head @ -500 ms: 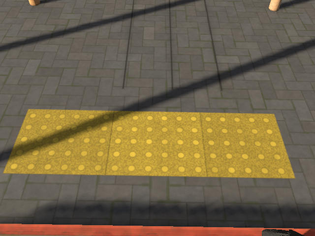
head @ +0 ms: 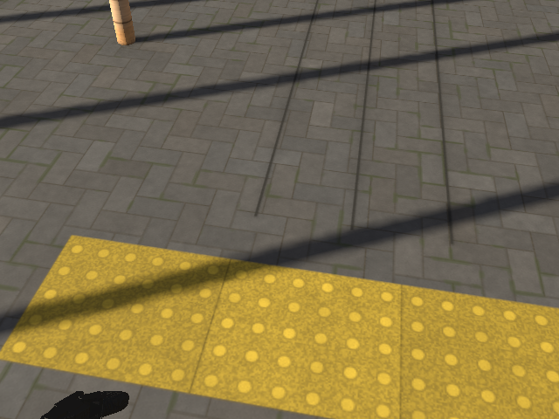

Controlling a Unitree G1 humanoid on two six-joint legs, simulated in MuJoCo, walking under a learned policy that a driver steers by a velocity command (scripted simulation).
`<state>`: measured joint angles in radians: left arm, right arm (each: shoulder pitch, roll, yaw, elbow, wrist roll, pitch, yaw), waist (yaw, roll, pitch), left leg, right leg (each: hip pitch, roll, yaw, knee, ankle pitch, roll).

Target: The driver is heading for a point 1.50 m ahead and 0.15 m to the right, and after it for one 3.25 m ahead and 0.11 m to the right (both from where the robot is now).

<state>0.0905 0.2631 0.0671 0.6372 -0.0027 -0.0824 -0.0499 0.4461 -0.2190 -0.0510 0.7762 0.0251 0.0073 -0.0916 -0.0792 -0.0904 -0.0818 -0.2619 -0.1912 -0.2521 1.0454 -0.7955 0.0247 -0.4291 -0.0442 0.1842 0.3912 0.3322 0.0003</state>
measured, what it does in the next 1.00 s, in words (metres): goes down: right foot 0.15 m lower, then left foot 0.14 m lower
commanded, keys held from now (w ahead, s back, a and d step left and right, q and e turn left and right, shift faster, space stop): w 0.82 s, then w+e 0.18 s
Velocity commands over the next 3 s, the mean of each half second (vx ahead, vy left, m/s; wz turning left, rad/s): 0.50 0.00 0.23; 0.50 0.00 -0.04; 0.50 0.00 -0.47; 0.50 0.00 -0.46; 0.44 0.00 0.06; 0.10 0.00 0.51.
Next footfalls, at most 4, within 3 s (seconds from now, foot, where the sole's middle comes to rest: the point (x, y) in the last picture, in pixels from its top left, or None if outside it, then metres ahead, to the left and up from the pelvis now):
0.02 right None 0.15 -0.14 -0.83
0.72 left None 0.57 0.17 -0.98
1.22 right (272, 346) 0.89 -0.04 -0.98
1.72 left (231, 273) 1.19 0.08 -0.98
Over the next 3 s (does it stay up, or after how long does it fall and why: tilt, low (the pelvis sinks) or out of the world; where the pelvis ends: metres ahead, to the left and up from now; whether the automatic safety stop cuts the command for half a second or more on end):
stays up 1.42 -0.19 -0.20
